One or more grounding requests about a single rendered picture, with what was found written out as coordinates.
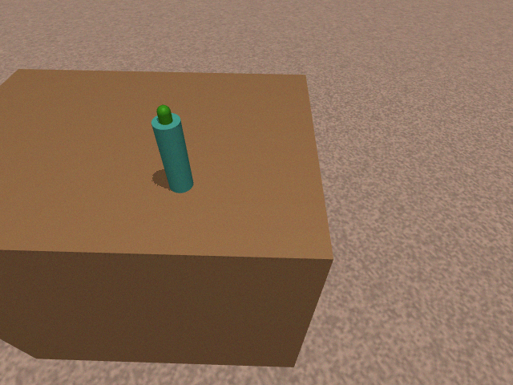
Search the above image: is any bottle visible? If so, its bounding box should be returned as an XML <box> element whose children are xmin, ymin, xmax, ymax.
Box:
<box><xmin>151</xmin><ymin>105</ymin><xmax>193</xmax><ymax>193</ymax></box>

